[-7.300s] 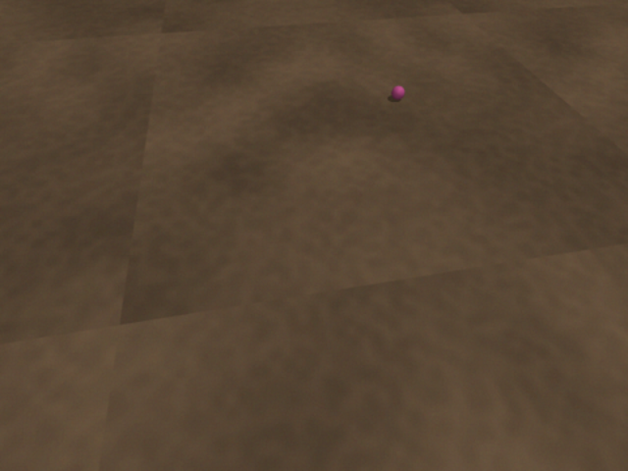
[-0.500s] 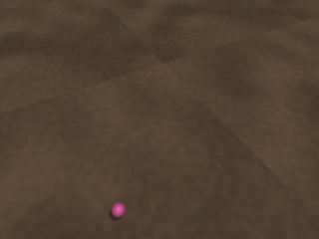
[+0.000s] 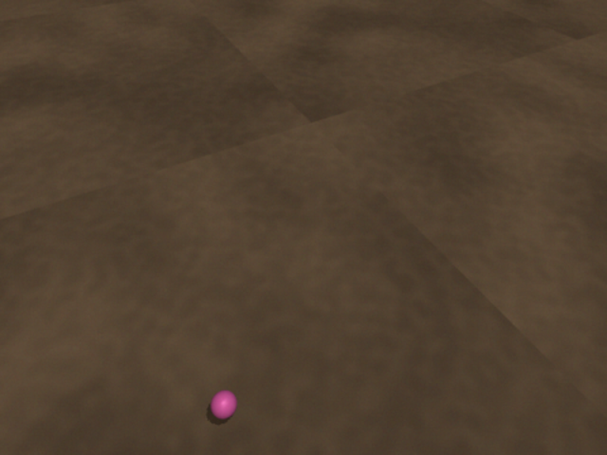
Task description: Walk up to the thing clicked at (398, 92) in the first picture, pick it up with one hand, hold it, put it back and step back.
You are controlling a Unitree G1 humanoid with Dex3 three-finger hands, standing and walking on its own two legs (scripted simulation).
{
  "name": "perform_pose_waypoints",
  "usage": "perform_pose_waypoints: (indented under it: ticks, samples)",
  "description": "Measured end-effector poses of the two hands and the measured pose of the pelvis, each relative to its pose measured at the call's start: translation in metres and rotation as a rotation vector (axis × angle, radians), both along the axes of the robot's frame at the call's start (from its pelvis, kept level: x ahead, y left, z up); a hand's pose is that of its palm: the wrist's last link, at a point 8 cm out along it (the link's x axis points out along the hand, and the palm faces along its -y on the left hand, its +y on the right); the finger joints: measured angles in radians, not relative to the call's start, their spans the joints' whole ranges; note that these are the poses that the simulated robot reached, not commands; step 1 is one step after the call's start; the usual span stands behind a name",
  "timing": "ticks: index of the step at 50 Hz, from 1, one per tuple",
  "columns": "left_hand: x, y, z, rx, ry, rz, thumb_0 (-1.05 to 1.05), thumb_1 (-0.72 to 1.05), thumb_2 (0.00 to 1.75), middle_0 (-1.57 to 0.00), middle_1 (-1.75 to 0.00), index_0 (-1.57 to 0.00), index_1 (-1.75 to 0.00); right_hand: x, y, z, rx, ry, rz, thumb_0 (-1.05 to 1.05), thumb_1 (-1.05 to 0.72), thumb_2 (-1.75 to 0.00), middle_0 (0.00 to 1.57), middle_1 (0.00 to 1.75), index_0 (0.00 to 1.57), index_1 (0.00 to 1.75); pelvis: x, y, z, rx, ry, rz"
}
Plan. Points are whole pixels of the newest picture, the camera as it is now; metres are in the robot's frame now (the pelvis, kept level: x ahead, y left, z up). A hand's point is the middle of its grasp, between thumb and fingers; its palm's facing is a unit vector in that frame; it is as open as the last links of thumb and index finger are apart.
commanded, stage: stand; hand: left
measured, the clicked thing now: (223, 404) +0.39 +0.24 -0.74
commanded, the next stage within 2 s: walk up in 1.84 s
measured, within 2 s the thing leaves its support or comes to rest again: neither
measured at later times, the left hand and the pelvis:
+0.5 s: hand out of the picture +0.08 +0.25 -0.16, palm faces -0.03 -0.94 -0.35, open 7.4 cm; pelvis +0.00 +0.00 +0.00, yaw +0 degrees
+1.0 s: hand out of the picture +0.07 +0.26 -0.16, palm faces -0.03 -0.94 -0.35, open 7.4 cm; pelvis +0.00 +0.00 +0.00, yaw +0 degrees
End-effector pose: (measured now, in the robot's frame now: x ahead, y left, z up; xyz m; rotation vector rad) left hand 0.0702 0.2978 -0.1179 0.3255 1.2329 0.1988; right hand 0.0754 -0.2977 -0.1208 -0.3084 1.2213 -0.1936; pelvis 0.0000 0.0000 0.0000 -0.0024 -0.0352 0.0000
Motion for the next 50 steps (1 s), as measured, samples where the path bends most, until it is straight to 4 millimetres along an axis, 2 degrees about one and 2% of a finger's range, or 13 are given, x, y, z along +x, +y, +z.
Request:
perform_pose_waypoints:
  ticks: [18, 38, 50]
  samples:
    - [0.004, -0.0014, 0.0001, 0.0, -0.01, 0.0, 0.0, 0.9, 0.89, -0.2, -0.3, -0.21, -0.3, -0.0009, -0.0024, 0.0013, -0.006, 0.001, -0.003, 0.01, -0.91, -0.9, 0.2, 0.3, 0.21, 0.3, 0.0024, -0.0014, 0.0002, -0.001, -0.005, 0.0]
    - [-0.0052, 0.0015, -0.0022, -0.003, 0.017, 0.001, 0.0, 0.9, 0.89, -0.2, -0.3, -0.21, -0.3, -0.007, 0.0004, 0.0008, -0.008, 0.018, -0.003, 0.01, -0.91, -0.9, 0.2, 0.3, 0.21, 0.3, 0.0021, 0.0012, 0.0002, 0.0, -0.001, -0.004]
    - [-0.0026, 0.0027, -0.0009, 0.003, 0.012, 0.0, 0.0, 0.9, 0.89, -0.2, -0.3, -0.21, -0.3, -0.0025, 0.0022, -0.0003, -0.003, 0.012, -0.001, 0.01, -0.91, -0.9, 0.2, 0.3, 0.21, 0.3, 0.0043, 0.0016, 0.0001, 0.001, -0.001, -0.004]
